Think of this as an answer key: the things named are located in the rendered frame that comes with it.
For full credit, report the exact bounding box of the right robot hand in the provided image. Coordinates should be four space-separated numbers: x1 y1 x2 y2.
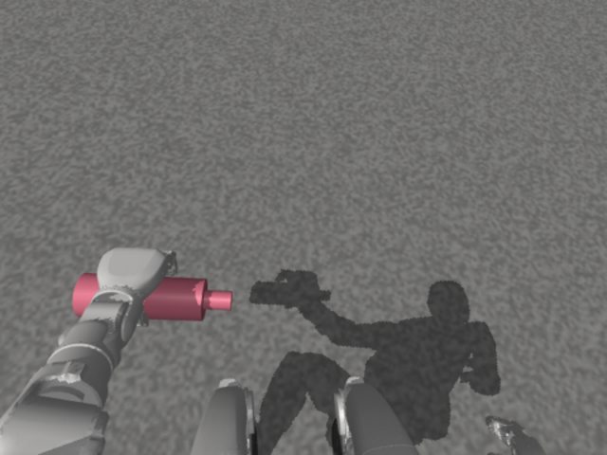
486 415 546 455

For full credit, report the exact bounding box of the left robot arm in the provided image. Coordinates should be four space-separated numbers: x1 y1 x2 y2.
0 286 143 455

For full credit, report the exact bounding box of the bottle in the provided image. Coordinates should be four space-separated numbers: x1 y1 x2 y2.
72 273 232 321

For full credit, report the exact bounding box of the left robot hand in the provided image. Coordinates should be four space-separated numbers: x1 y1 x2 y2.
97 247 177 327

